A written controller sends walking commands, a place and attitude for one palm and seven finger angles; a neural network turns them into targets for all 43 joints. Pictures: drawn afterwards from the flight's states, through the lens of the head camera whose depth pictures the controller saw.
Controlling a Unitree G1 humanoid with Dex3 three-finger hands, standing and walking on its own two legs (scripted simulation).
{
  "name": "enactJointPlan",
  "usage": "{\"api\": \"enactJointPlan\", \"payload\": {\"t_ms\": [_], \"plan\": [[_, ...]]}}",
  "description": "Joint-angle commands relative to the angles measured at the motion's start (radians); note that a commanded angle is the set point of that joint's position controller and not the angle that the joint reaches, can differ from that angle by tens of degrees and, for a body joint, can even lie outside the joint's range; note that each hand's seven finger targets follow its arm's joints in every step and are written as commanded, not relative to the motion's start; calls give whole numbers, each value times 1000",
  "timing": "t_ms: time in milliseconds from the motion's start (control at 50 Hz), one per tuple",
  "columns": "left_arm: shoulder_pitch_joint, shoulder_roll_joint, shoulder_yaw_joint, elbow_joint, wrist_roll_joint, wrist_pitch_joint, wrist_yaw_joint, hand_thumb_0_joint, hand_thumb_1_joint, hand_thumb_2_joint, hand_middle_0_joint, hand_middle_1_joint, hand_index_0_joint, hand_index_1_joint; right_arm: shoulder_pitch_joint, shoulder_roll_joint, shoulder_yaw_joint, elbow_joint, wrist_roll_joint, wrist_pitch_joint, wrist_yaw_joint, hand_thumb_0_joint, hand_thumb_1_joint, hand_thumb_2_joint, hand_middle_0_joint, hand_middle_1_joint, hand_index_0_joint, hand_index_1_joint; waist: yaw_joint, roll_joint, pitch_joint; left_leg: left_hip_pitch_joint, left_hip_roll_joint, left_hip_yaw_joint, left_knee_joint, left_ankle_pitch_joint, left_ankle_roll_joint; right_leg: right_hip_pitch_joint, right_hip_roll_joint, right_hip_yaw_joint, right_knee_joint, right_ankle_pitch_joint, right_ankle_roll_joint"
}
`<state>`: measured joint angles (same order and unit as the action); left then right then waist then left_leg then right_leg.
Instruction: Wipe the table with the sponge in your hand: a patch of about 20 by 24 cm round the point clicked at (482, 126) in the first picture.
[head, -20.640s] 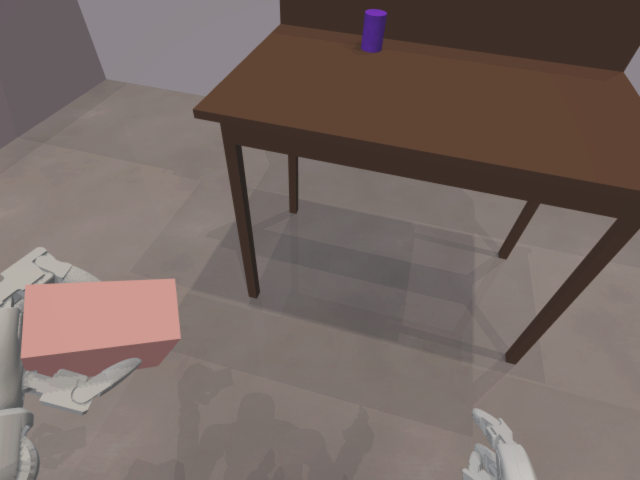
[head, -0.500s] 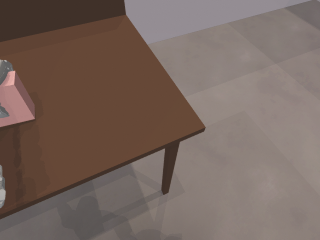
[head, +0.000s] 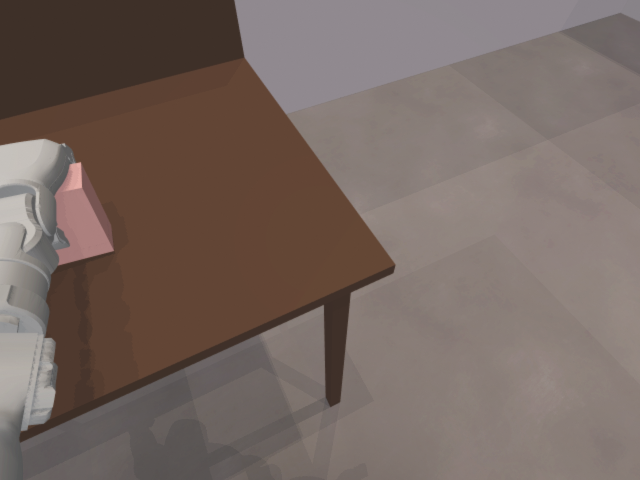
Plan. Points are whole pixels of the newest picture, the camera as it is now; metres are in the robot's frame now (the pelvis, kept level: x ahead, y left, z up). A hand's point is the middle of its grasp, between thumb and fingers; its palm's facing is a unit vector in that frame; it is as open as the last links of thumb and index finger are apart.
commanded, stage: wipe back along the middle lane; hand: left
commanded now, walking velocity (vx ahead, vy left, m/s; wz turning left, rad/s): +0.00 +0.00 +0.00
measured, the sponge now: (56, 229) +0.42 +0.36 +0.07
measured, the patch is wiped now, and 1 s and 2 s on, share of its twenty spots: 0.45 0.65 0.85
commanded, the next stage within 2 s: slide across to the third lane in 1.48 s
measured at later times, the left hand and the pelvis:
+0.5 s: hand (45, 229) +0.39 +0.34 +0.11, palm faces -0.04 +0.02 -1.00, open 9.9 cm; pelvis +0.01 +0.00 +0.00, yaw +0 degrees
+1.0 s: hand (44, 267) +0.34 +0.32 +0.10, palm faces +0.01 +0.01 -1.00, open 9.9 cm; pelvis +0.01 +0.00 +0.00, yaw +0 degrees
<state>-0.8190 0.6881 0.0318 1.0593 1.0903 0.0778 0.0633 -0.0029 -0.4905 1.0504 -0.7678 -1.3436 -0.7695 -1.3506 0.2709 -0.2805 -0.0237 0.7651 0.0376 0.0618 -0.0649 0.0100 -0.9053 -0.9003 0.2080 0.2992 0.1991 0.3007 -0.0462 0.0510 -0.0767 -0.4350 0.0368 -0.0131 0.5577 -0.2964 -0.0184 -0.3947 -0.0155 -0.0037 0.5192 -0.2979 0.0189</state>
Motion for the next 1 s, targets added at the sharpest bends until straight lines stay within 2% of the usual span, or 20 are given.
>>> {"api": "enactJointPlan", "payload": {"t_ms": [0, 80, 140, 240, 260, 300, 360, 420, 440, 460, 500, 540, 560, 580, 620, 700, 840, 900, 940, 980], "plan": [[-240, 245, 42, -202, -15, -16, 19, 0, 100, 1300, -1200, -1600, -1200, -1600, 40, -160, -52, -92, 4, -18, -5, 0, -900, -900, 200, 300, 200, 300, 21, -7, -320, 154, -63, 63, -24, 413, 56, 197, 60, -33, -14, 441, -54], [-180, 259, 72, -211, -31, 5, 29, 0, 100, 1300, -1200, -1600, -1200, -1600, 21, -168, -53, -85, 7, -20, -2, 0, -900, -900, 200, 300, 200, 300, 29, -37, -270, 131, -66, 69, -38, 374, 58, 201, 58, -36, -22, 430, -53], [-192, 248, 54, -244, -22, 32, 25, 0, 100, 1300, -1200, -1600, -1200, -1600, 2, -168, -52, -82, 8, -19, -2, 0, -900, -900, 200, 300, 200, 300, 34, 2, -273, 147, -69, 69, -49, 370, 58, 199, 58, -31, -33, 412, -60], [-95, 202, 38, -306, -34, 61, 7, 0, 100, 1300, -1200, -1600, -1200, -1600, -31, -164, -51, -100, 9, -19, -1, 0, -900, -900, 200, 300, 200, 300, 50, -12, -278, 161, -67, 69, -50, 394, 59, 223, 56, -34, -29, 435, -61], [-63, 163, 9, -314, -46, 68, 2, 0, 100, 1300, -1200, -1600, -1200, -1600, -34, -159, -49, -108, 11, -19, -2, 0, -900, -900, 200, 300, 200, 300, 48, -21, -270, 164, -70, 73, -47, 394, 61, 220, 56, -39, -22, 432, -57], [-22, 188, 34, -314, -54, 82, -7, 0, 100, 1300, -1200, -1600, -1200, -1600, -48, -166, -46, -113, 11, -18, -3, 0, -900, -900, 200, 300, 200, 300, 58, -56, -248, 146, -72, 74, -51, 368, 59, 230, 54, -37, -26, 436, -55], [19, 137, 2, -369, -59, 97, -21, 0, 100, 1300, -1200, -1600, -1200, -1600, -69, -156, -41, -133, 13, -17, -4, 0, -900, -900, 200, 300, 200, 300, 62, -36, -240, 165, -71, 73, -54, 394, 60, 224, 53, -42, -22, 431, -57], [67, 154, 24, -397, -53, 116, -27, 0, 100, 1300, -1200, -1600, -1200, -1600, -85, -161, -40, -138, 10, -15, -4, 0, -900, -900, 200, 300, 200, 300, 72, -58, -227, 162, -70, 72, -51, 390, 56, 222, 54, -44, -23, 431, -58], [85, 144, 21, -421, -57, 121, -34, 0, 100, 1300, -1200, -1600, -1200, -1600, -99, -160, -39, -147, 9, -14, -5, 0, -900, -900, 200, 300, 200, 300, 84, -34, -236, 172, -70, 71, -55, 411, 55, 229, 52, -40, -26, 438, -63], [100, 116, 0, -424, -57, 128, -35, 0, 100, 1300, -1200, -1600, -1200, -1600, -99, -155, -38, -147, 11, -13, -5, 0, -900, -900, 200, 300, 200, 300, 71, -47, -218, 175, -67, 72, -50, 413, 54, 212, 53, -46, -19, 428, -58], [133, 79, -27, -447, -63, 147, -42, 0, 100, 1300, -1200, -1600, -1200, -1600, -117, -154, -34, -159, 12, -14, -5, 0, -900, -900, 200, 300, 200, 300, 77, -55, -201, 173, -68, 70, -54, 387, 52, 204, 54, -50, -22, 402, -58], [113, 103, -11, -484, -57, 162, -48, 0, 100, 1300, -1200, -1600, -1200, -1600, -132, -157, -30, -165, 10, -11, -8, 0, -900, -900, 200, 300, 200, 300, 84, -39, -202, 176, -68, 65, -61, 386, 49, 205, 53, -46, -28, 389, -65], [118, 63, -44, -506, -60, 169, -50, 0, 100, 1300, -1200, -1600, -1200, -1600, -134, -149, -29, -171, 11, -16, -8, 0, -900, -900, 200, 300, 200, 300, 76, -38, -210, 189, -70, 69, -52, 395, 52, 203, 52, -49, -19, 396, -60], [174, 86, -9, -507, -62, 173, -50, 0, 100, 1300, -1200, -1600, -1200, -1600, -134, -150, -30, -171, 9, -18, -6, 0, -900, -900, 200, 300, 200, 300, 91, -43, -214, 188, -68, 64, -48, 415, 50, 212, 54, -51, -15, 409, -62], [223, 34, -43, -566, -71, 183, -57, 0, 100, 1300, -1200, -1600, -1200, -1600, -153, -143, -26, -188, 11, -21, -3, 0, -900, -900, 200, 300, 200, 300, 93, -51, -220, 200, -67, 62, -42, 457, 49, 219, 54, -52, -10, 427, -59], [264, 2, -59, -650, -82, 218, -64, 0, 100, 1300, -1200, -1600, -1200, -1600, -183, -140, -19, -203, 11, -25, -2, 0, -900, -900, 200, 300, 200, 300, 99, -48, -207, 210, -66, 55, -42, 471, 47, 212, 56, -58, -7, 409, -59], [321, 7, -41, -747, -90, 262, -80, 0, 100, 1300, -1200, -1600, -1200, -1600, -233, -136, -4, -218, 6, -30, -7, 0, -900, -900, 200, 300, 200, 300, 118, -50, -187, 204, -69, 52, -59, 418, 43, 226, 56, -54, -15, 371, -64], [377, -47, -77, -792, -99, 268, -80, 0, 100, 1300, -1200, -1600, -1200, -1600, -241, -128, -3, -223, 9, -36, -3, 0, -900, -900, 200, 300, 200, 300, 116, -57, -181, 214, -69, 52, -54, 434, 42, 226, 56, -61, -7, 375, -60], [413, -8, -28, -829, -105, 276, -78, 0, 100, 1300, -1200, -1600, -1200, -1600, -256, -129, -1, -229, 4, -39, -4, 0, -900, -900, 200, 300, 200, 300, 134, -48, -199, 220, -68, 49, -54, 441, 42, 242, 57, -52, -9, 382, -63], [448, -34, -44, -833, -116, 280, -76, 0, 100, 1300, -1200, -1600, -1200, -1600, -258, -126, 2, -226, 6, -42, -3, 0, -900, -900, 200, 300, 200, 300, 125, -79, -162, 202, -69, 53, -58, 418, 40, 240, 56, -61, -7, 383, -58]]}}
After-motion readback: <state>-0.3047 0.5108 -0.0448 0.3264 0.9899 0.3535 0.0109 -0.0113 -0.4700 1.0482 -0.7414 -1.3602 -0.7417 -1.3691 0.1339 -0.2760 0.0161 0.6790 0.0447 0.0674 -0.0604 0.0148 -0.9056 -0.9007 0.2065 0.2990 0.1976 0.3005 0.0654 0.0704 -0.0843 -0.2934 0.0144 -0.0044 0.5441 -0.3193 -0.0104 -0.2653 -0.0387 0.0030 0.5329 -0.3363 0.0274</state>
